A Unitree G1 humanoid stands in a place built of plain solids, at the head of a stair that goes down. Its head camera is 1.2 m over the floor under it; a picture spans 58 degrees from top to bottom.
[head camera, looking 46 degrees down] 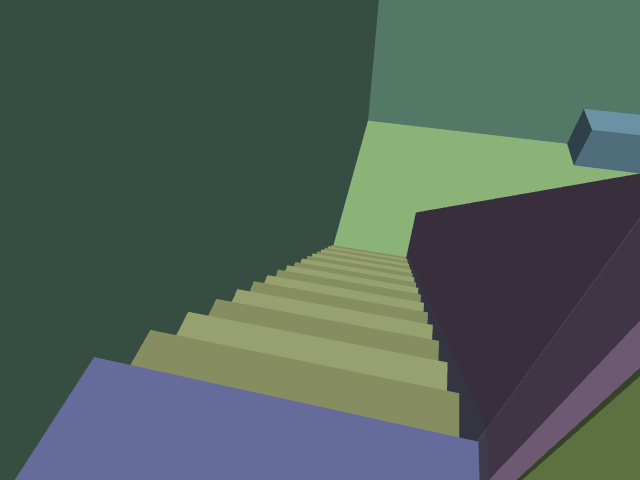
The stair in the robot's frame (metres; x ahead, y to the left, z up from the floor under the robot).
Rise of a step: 0.21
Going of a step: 0.23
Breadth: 1.14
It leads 13 degrees to the right of straight ahead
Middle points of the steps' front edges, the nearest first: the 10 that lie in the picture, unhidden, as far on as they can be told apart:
0.54 0.14 0.00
0.77 0.08 -0.21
0.99 0.03 -0.42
1.22 -0.02 -0.63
1.45 -0.07 -0.84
1.68 -0.12 -1.05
1.90 -0.17 -1.27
2.13 -0.22 -1.48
2.36 -0.27 -1.69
2.58 -0.32 -1.90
